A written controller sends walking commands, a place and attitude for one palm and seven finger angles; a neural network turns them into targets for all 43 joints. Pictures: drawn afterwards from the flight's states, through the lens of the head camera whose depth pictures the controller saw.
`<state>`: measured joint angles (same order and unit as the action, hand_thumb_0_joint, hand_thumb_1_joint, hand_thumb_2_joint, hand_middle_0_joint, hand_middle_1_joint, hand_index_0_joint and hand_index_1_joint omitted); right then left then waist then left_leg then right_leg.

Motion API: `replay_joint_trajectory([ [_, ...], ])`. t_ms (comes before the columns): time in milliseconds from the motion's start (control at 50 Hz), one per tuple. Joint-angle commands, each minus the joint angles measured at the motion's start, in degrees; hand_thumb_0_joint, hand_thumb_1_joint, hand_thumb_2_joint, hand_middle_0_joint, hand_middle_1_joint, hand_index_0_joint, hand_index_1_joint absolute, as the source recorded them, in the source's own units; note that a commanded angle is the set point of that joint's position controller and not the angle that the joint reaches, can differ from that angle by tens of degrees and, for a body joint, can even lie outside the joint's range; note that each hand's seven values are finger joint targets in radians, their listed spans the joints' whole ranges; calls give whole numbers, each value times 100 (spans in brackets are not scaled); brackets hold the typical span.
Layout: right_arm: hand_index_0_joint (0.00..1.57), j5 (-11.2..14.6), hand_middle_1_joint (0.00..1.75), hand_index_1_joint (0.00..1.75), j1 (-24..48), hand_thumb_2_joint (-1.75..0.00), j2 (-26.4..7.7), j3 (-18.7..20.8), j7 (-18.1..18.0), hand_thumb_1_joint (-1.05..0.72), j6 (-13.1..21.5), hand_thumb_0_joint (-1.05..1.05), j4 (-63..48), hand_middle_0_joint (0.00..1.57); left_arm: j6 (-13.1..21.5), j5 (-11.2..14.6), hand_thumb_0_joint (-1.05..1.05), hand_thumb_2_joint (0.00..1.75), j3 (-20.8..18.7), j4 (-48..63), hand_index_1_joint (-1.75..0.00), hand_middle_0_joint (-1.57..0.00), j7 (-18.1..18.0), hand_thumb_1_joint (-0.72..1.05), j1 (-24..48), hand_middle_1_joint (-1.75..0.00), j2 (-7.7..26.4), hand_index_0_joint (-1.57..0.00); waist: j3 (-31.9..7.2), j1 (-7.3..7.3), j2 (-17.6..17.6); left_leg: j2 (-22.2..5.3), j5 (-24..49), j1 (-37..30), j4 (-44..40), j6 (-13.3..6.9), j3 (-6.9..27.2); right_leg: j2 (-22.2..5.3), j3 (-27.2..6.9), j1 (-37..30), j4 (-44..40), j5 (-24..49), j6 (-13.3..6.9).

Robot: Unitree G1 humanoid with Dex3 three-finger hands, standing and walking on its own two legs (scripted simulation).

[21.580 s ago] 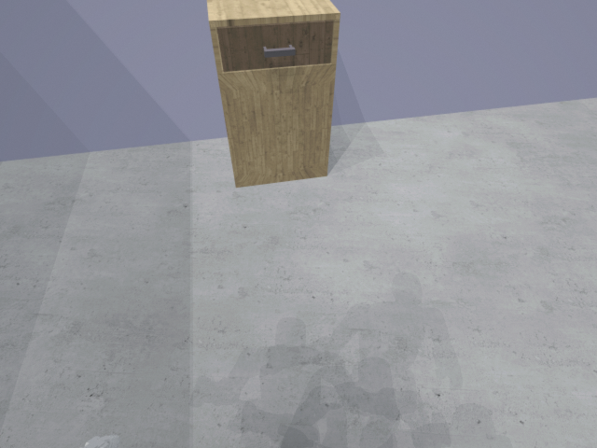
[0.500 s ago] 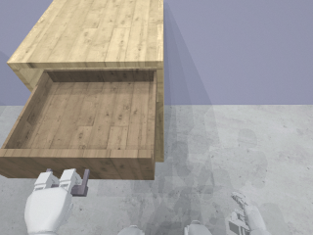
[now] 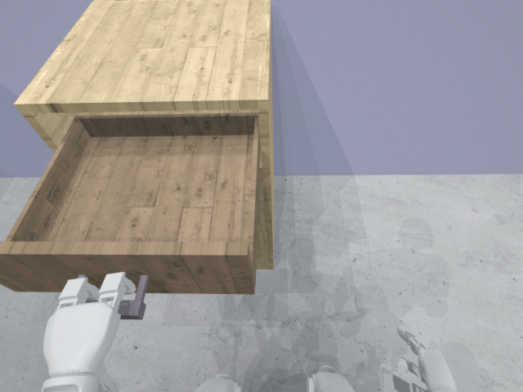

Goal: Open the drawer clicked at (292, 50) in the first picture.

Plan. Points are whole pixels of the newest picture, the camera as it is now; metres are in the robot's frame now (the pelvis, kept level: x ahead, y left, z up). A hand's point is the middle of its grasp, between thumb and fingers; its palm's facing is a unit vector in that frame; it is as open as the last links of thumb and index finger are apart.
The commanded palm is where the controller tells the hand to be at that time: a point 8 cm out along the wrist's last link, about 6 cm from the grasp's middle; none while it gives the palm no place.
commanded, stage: lift the hand off the handle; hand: left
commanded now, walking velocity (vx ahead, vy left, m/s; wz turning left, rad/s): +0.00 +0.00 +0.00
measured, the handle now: (108, 295) +0.26 +0.26 -0.01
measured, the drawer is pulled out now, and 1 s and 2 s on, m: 0.30 0.30 0.30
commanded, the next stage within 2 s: none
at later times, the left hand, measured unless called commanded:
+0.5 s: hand (95, 328) +0.21 +0.26 +0.00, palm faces -0.02 -0.07 -1.00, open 13.8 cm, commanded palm +0.19 +0.26 +0.06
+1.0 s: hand (84, 318) +0.21 +0.25 +0.04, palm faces +0.01 -0.09 -1.00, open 13.6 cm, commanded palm +0.19 +0.25 +0.10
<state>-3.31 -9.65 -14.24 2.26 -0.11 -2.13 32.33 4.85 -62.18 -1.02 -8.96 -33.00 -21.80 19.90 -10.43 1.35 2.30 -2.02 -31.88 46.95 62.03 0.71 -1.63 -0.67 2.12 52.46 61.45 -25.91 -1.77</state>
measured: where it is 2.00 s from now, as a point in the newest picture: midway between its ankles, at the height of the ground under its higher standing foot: outside the picture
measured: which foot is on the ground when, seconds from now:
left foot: down 0.00-1.00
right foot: down 0.00-1.00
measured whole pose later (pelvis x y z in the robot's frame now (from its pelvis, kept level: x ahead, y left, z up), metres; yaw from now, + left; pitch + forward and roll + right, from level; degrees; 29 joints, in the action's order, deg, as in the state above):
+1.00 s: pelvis +0.02 +0.01 +0.04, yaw -1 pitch +11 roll +0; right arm -2.5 -9.8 -13.0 0.9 1.0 -2.7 30.4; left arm 2.4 -59.3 1.1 2.5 -26.0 -26.9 20.8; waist -8.0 3.3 3.2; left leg -1.5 -28.5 32.3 49.8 -0.1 -2.5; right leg -0.7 1.4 37.8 49.5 -22.8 -0.6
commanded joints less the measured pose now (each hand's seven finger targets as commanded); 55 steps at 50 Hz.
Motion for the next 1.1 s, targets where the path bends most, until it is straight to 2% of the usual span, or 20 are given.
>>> replay_joint_trajectory([
  [0, 20, 12, 30, 30, 378, -90, -642, 219, -100, -90, 248, 0, -837, 20, -41, 64, 0, 30, -675, 812, -120, -30, -160, -50, 366, -120, 1080, -30, -1069, -34, -287, 303, 1329, -497, -866, -251, -13, 98, -144, -1305, -1133, 1221, -77],
  [120, 20, 16, 30, 30, 361, -90, -613, 193, -106, -90, 234, 0, -883, 20, -27, 89, 0, 30, -719, 1062, -120, -30, -102, -50, 310, -120, 1180, -30, -1250, 33, -86, 327, 1413, -690, -972, -240, -46, 90, -166, -1482, -1207, 1243, -72],
  [140, 20, 40, 30, 30, 369, -90, -606, 203, -121, -90, 237, 0, -876, 20, -27, 117, 0, 30, -650, 1071, -120, -30, -91, -50, 396, -120, 1131, -30, -1067, -15, -89, 321, 1332, -703, -993, -247, -32, 100, -148, -1447, -1265, 1173, -75],
  [220, 20, 32, 30, 30, 346, -90, -594, 178, -109, -90, 227, 0, -884, 20, -53, 156, 0, 30, -705, 1108, -120, -30, -43, -50, 186, -120, 1150, -30, -1122, 7, -210, 316, 1443, -795, -1099, -247, -45, 95, -145, -1615, -1355, 1294, -57],
  [240, 20, 56, 30, 30, 367, -90, -598, 193, -118, -90, 235, 0, -896, 20, -55, 194, 0, 30, -639, 1142, -120, -30, -26, -50, 201, -120, 1080, -30, -972, -3, -154, 309, 1413, -805, -1134, -248, -31, 103, -128, -1627, -1391, 1327, -73],
  [320, 20, 51, 30, 30, 360, -90, -619, 165, -111, -90, 199, 0, -889, 20, -63, 209, 0, 30, -865, 1157, -120, -30, 40, -50, 166, -120, 1318, -30, -1019, 35, -226, 314, 1474, -858, -1236, -248, -51, 75, -194, -1807, -1479, 1454, -52],
  [380, 20, 60, 30, 30, 373, -90, -611, 193, -124, -90, 202, 0, -913, 20, -6, 208, 0, 30, -848, 1229, -120, -30, 61, -50, 220, -120, 1305, -30, -803, 47, -79, 300, 1391, -953, -1312, -246, -37, 88, -143, -1730, -1552, 1268, -74],
  [420, 20, 36, 30, 30, 366, -90, -598, 187, -91, -90, 204, 0, -944, 20, 27, 207, 0, 30, -868, 1447, -120, -30, 38, -50, 116, -120, 1299, -30, -1050, 78, 25, 307, 1605, -1176, -1357, -235, -46, 95, -125, -1793, -1527, 1414, -90],
  [440, 20, 52, 30, 30, 378, -90, -595, 201, -92, -90, 209, 0, -961, 20, 29, 236, 0, 30, -724, 1506, -120, -30, 37, -50, 81, -120, 1159, -30, -925, 60, 156, 302, 1634, -1219, -1375, -233, -30, 103, -93, -1776, -1540, 1455, -110],
  [500, 20, 44, 30, 30, 401, -90, -615, 191, -65, -90, 191, 0, -969, 20, -19, 265, 0, 30, -874, 1456, -120, -30, 26, -50, -136, -120, 1262, -30, -899, 95, 13, 285, 1744, -1235, -1441, -226, -10, 97, -95, -1892, -1580, 1594, -115],
  [540, 20, 57, 30, 30, 410, -90, -621, 207, -57, -90, 180, 0, -935, 20, -72, 257, 0, 30, -620, 1409, -120, -30, 97, -50, 88, -120, 1049, -30, -707, 1, -68, 259, 1711, -1277, -1479, -226, 4, 118, -49, -1778, -1615, 1535, -99],
  [640, 20, 58, 30, 30, 441, -90, -598, 199, -28, -90, 216, 0, -1014, 20, -124, 331, 0, 30, -313, 1823, -120, -30, 272, -50, 59, -120, 882, -30, -793, 32, 62, 224, 1934, -1655, -1669, -229, 36, 102, -4, -1924, -1722, 1576, -119],
  [760, 20, 29, 30, 30, 441, -90, -571, 147, 30, -90, 194, 0, -1068, 20, -147, 219, 0, 30, -378, 1977, -120, -30, 353, -50, -5, -120, 976, -30, -708, 83, -192, 199, 2050, -1749, -1785, -199, 58, 101, -9, -1962, -1787, 1597, -111],
  [800, 20, 55, 30, 30, 485, -90, -575, 150, 27, -90, 184, 0, -1095, 20, -169, 263, 0, 30, -423, 2055, -120, -30, 370, -50, -47, -120, 1006, -30, -572, 99, -110, 198, 2028, -1789, -1843, -198, 67, 101, -30, -2060, -1847, 1609, -133],
  [820, 20, 42, 30, 30, 453, -90, -549, 138, 52, -90, 182, 0, -1073, 20, -183, 216, 0, 30, -441, 2076, -120, -30, 373, -50, -63, -120, 1019, -30, -785, 129, -73, 210, 2157, -1896, -1845, -190, 48, 119, -27, -2077, -1814, 1656, -122],
  [860, 20, 40, 30, 30, 463, -90, -543, 143, 75, -90, 203, 0, -1111, 20, -181, 241, 0, 30, -347, 2285, -120, -30, 401, -50, -40, -120, 954, -30, -823, 128, -6, 194, 2251, -2008, -1852, -178, 52, 98, -58, -2093, -1837, 1753, -130],
  [920, 20, 64, 30, 30, 483, -90, -523, 116, 70, -90, 189, 0, -1105, 20, -220, 284, 0, 30, -527, 2263, -120, -30, 439, -50, -277, -120, 1085, -30, -765, 172, -145, 202, 2354, -1984, -1930, -173, 58, 113, -70, -2314, -1863, 1931, -118],
  [940, 20, 84, 30, 30, 523, -90, -511, 135, 58, -90, 191, 0, -1107, 20, -216, 322, 0, 30, -382, 2312, -120, -30, 473, -50, -292, -120, 937, -30, -581, 151, -89, 193, 2305, -1985, -1946, -186, 39, 102, -70, -2339, -1931, 1997, -114],
  [1020, 20, 79, 30, 30, 529, -90, -502, 108, 104, -90, 203, 0, -1120, 20, -233, 370, 0, 30, -421, 2441, -120, -30, 563, -50, -455, -120, 987, -30, -638, 162, -143, 191, 2410, -2100, -2007, -179, 48, 97, -104, -2395, -1995, 1999, -101],
  [1080, 20, 105, 30, 30, 582, -90, -490, 118, 90, -90, 202, 0, -1114, 20, -220, 377, 0, 30, -401, 2472, -120, -30, 638, -50, -491, -120, 962, -30, -420, 188, -96, 180, 2340, -2092, -2090, -186, 46, 94, -91, -2477, -2060, 2005, -106],
])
